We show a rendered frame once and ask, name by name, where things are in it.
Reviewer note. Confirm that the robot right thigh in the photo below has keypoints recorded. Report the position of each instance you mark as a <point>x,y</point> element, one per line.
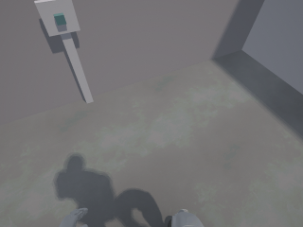
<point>185,219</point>

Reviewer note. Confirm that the button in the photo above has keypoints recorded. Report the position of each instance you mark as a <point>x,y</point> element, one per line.
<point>60,20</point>

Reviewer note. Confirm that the left robot hand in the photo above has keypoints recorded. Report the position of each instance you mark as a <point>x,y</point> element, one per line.
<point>75,215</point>

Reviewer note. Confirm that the panel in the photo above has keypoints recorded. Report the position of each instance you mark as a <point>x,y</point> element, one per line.
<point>47,9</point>

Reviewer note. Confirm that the robot right shin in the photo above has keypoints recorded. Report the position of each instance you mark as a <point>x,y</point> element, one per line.
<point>183,210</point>

